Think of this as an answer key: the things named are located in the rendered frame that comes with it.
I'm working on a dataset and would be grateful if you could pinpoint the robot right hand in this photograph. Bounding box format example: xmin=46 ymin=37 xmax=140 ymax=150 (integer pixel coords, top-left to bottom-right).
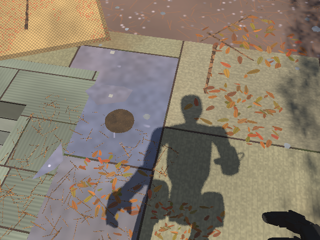
xmin=262 ymin=210 xmax=320 ymax=240

